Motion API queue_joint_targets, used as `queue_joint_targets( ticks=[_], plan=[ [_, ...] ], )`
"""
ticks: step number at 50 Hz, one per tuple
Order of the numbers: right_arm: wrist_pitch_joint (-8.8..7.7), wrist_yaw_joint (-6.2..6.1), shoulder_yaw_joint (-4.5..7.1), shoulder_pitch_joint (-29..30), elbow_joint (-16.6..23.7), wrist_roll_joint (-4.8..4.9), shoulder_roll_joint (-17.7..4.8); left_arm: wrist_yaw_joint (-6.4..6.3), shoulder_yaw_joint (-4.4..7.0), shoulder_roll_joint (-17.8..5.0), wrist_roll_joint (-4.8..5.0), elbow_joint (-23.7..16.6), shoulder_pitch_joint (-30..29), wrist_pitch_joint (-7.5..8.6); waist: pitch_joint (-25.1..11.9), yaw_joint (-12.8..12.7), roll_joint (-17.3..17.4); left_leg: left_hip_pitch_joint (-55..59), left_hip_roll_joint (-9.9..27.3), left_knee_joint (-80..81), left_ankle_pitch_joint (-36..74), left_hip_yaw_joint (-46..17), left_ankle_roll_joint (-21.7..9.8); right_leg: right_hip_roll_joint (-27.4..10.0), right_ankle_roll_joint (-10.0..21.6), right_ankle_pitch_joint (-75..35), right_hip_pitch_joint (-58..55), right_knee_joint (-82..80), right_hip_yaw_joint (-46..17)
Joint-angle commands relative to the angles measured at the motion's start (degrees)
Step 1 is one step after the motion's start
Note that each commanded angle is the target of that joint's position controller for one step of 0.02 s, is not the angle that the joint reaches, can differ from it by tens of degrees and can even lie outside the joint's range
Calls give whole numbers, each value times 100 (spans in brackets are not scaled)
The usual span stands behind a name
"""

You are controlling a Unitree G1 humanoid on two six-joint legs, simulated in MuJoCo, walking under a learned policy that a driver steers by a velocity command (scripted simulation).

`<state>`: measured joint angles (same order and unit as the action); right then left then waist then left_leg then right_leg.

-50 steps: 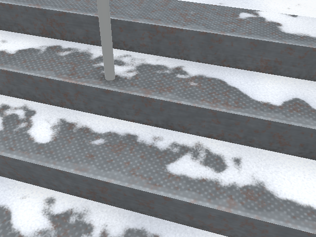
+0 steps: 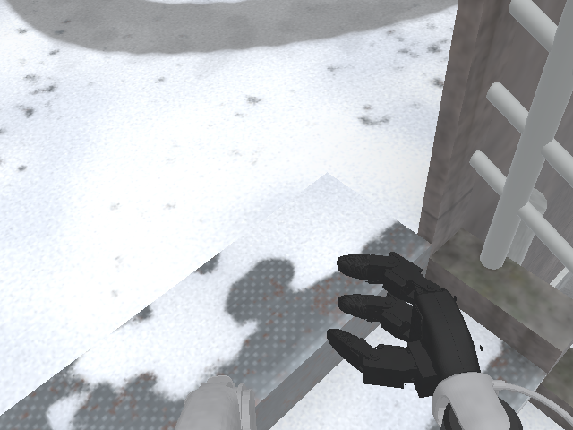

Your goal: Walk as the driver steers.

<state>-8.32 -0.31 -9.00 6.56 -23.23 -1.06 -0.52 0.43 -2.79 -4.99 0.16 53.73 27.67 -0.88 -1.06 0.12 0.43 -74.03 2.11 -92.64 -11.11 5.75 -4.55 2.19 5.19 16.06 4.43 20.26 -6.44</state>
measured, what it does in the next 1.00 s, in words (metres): climbs, turning left: left foot 0.15 m higher, then right foot 0.15 m higher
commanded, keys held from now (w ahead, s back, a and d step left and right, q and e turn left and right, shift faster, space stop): q+shift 1.00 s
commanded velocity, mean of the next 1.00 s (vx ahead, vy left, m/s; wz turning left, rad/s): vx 0.11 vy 0.00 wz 0.79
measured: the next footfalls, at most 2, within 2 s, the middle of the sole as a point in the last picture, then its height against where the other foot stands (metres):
left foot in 0.08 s outside the picture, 0.15 m higher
right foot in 0.90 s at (294, 344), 0.15 m higher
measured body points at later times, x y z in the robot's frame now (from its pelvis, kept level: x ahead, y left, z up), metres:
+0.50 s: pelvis +0.23 +0.07 +0.13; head +0.23 +0.11 +0.58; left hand +0.37 +0.32 +0.06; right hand +0.42 -0.13 +0.04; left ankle +0.23 +0.10 -0.60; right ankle +0.34 -0.06 -0.40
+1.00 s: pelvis +0.39 +0.08 +0.19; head +0.41 +0.11 +0.64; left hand +0.37 +0.42 +0.17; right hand +0.69 +0.01 +0.08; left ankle +0.22 +0.07 -0.44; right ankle +0.53 +0.02 -0.45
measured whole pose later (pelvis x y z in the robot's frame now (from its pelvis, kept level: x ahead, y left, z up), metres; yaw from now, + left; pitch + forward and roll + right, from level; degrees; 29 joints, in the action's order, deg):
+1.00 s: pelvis +0.39 +0.08 +0.19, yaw +54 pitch +4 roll -3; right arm 3.7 -1.8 4.8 -15.5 -37.4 2.0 -18.3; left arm -5.2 0.3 -7.5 -1.4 23.7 1.1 3.6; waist 0.2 -1.3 4.5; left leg -21.2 -16.9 -71.7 -32.4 -23.8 6.0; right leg 0.5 -2.3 31.2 38.6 66.3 -0.2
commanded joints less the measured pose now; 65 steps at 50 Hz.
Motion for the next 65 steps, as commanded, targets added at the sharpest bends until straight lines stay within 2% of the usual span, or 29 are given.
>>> queue_joint_targets(
  ticks=[1, 3, 4, 5, 6, 7, 8, 9, 12, 16, 17, 21, 25, 27, 32, 34, 41, 43, 45, 46, 47, 48, 49, 50, 52, 54, 60, 63, 65],
  plan=[
    [184, -42, 670, -1438, -518, 201, -1318, -205, 585, -2077, 69, -412, -514, 62, -1907, 752, -1644, 4307, -557, 1857, 91, 381, -81, -1024, 278, -9236, -227, 79, 400],
    [368, 47, 960, -1853, -1036, 229, -1852, -213, 535, -1873, -48, -690, -1301, 195, -1444, 927, -1325, 4559, -701, 3883, 168, 307, -146, -1190, 372, -10264, -1316, 1228, 600],
    [449, 124, 1084, -2238, -1333, 111, -2115, -286, 509, -1765, -195, -1069, -1554, 293, -1436, 973, -348, 5484, -840, 5201, 569, -367, -172, -944, 264, -8254, -764, 2365, 411],
    [503, 153, 1056, -2169, -1472, -259, -2227, -250, 360, -806, -400, -1470, -1449, 354, -840, 284, 2628, 6799, 169, 5841, 4371, -3162, -1307, 707, -560, 92, 2095, 5647, 216],
    [570, 4, 951, -1742, -1220, -541, -1797, 8, 317, -762, -301, -1452, -417, 553, -1894, -155, 2220, 7231, 1015, 7117, 3191, -5556, -1695, 754, -590, 185, 3134, 7629, -684],
    [566, -34, 979, -1486, -1049, -326, -1615, 126, 386, -1030, -271, -1447, -637, 636, -1404, -122, 1118, 6589, 918, 7234, 1707, -5792, -1554, 740, -465, 125, 3488, 8498, -612],
    [548, -13, 967, -1553, -1323, -64, -1366, 151, 317, -796, -305, -1644, -1188, 639, -461, -231, 6, 5881, 557, 6959, 746, -5028, -1163, 550, -374, 45, 3977, 8466, -470],
    [534, 20, 977, -1916, -1543, 21, -1291, 216, 239, -641, -355, -1833, -1620, 582, -330, -240, -625, 5735, 283, 6748, 544, -4317, -963, 382, -379, -13, 4109, 8392, -402],
    [641, -59, 1013, -2072, -1513, 37, -1268, 236, 167, -595, -304, -2111, -1706, 564, -209, -454, -330, 5473, -186, 6694, 1523, -3251, -787, 202, -478, 43, 4433, 8581, -88],
    [994, -176, 1149, -2220, -1284, 180, -1699, 10, 35, -456, -221, -2553, -2279, 478, -410, -387, -86, 5412, -669, 6593, 2446, -2717, -86, 59, -789, -34, 4660, 7116, 558],
    [1135, -332, 1179, -2277, -1177, 171, -1832, -42, -13, -427, -276, -2855, -2795, 430, -613, -242, 102, 5501, -739, 6807, 2698, -2903, 165, 176, -922, -70, 4581, 6783, 771],
    [1256, -565, 1253, -2297, -826, 74, -2072, -242, 94, -434, -60, -2757, -2585, 277, -1266, -129, 836, 7084, -308, 6639, 2802, -3763, 385, 283, -1173, -251, 5225, 7396, 298],
    [1298, -596, 1183, -2662, -618, 95, -1820, -299, 111, -461, 63, -2842, -2910, 283, -513, 220, 239, 7679, 55, 6448, 2308, -4397, 81, 346, -1320, 383, 6439, 8477, -105],
    [1327, -623, 1207, -2842, -623, 115, -1802, -311, 84, -348, -5, -3081, -3309, 335, -250, 330, 248, 7901, 109, 6439, 2766, -4612, 3, 442, -1303, 654, 6874, 8783, -55],
    [1319, -640, 1254, -2803, -572, 133, -1970, -259, 135, -444, -21, -3239, -3493, 465, -266, 393, 511, 8209, 210, 6391, 3706, -4943, -329, 570, -1269, 1072, 7000, 9176, 30],
    [1297, -655, 1311, -2967, -679, 256, -2064, -263, 165, -543, -31, -3290, -3573, 486, -198, 415, 411, 8316, 151, 6365, 4124, -4894, -339, 573, -1207, 1248, 6999, 9118, 107],
    [1302, -703, 1483, -2629, -744, 519, -2390, -425, 306, -710, -164, -3861, -3721, 471, -401, 106, 590, 7890, 25, 6748, 4257, -5551, -373, 405, -991, 1178, 6037, 7612, 121],
    [1351, -716, 1502, -1921, -579, 626, -2284, -426, 280, -602, -163, -3884, -3385, 516, -772, -373, 691, 7260, 46, 6955, 5221, -5144, 38, 191, -720, 1380, 4019, 4742, -94],
    [1266, -493, 1603, -2314, -698, 679, -2561, -414, 706, -1266, 73, -3644, -3150, 470, -1218, -399, 641, 6744, -698, 6756, 6334, -5120, 265, 584, -856, 1140, 1129, 2307, 779],
    [1193, -333, 1567, -1779, -547, 772, -2481, -361, 777, -1398, -88, -3406, -1803, 561, -2455, -1075, -704, 5306, -1449, 4942, 4806, -4390, 497, -351, -133, -146, -1289, 1814, -816],
    [1027, -134, 1411, -2196, -558, 547, -1852, -379, 816, -1644, -302, -3155, -1476, 577, -3590, -745, -3880, 4088, -2586, 2168, -2456, -3766, 960, -2191, 1069, -1725, -2370, 1310, -3834],
    [832, 37, 1481, -1977, -590, 201, -2269, -544, 779, -1394, -238, -3341, -1403, 478, -3186, -895, -3687, 3987, -1821, 332, -2921, -3060, 1255, -2542, 1214, -2506, -1203, 1734, -4113],
    [883, -22, 1547, -1073, -386, 130, -2514, -717, 681, -909, -164, -3126, -1329, 473, -1556, -972, -2944, 3346, -1544, -248, -3030, -2281, 1600, -2167, 1035, -3400, 45, 1988, -2864],
    [951, -35, 1546, -1164, -393, 20, -2503, -874, 646, -659, -95, -3055, -1711, 488, -319, -584, -1742, 2817, -1098, -574, -3101, -2090, 1625, -1961, 769, -2913, 1002, 2211, -2048],
    [1133, 88, 1342, -1935, -738, 160, -2221, -981, 658, -777, 29, -2971, -2000, 479, 74, -156, -235, 3329, -583, -1233, -2329, -1572, 1180, -1670, 513, -1549, 2115, 2463, -1481],
    [1185, 95, 1157, -2189, -828, 187, -1745, -803, 576, -822, -19, -2891, -2098, 460, 225, 112, 526, 3652, -635, -1095, -1430, -1264, 868, -1615, 561, -918, 2687, 2348, -1320],
    [1231, -26, 1050, -1366, -363, 237, -1842, -751, 694, -1370, -10, -2849, -1825, 240, -73, 14, -767, 2838, -591, -552, -503, -1555, 945, -1895, 628, -1366, 1868, 2500, -1118],
    [1188, 33, 937, -1188, -339, 122, -1788, -766, 766, -1691, 77, -2901, -1736, 149, -180, -154, -1083, 3367, -129, 1561, -671, -1056, 958, -1679, 331, -1762, 1962, 2767, -1136],
    [1153, 95, 855, -1481, -494, 268, -1486, -802, 821, -1701, 236, -2680, -1488, 27, -497, -58, -1173, 4749, 95, 4501, -882, -853, 745, -1233, -137, -849, 2348, 3129, -878]
  ],
)
Keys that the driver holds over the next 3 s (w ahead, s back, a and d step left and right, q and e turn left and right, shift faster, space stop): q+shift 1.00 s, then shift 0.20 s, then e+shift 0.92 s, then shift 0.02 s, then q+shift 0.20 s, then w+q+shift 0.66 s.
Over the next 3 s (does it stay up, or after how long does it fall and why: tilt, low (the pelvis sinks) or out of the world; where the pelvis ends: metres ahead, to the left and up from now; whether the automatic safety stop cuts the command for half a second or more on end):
stays up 0.48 0.05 0.13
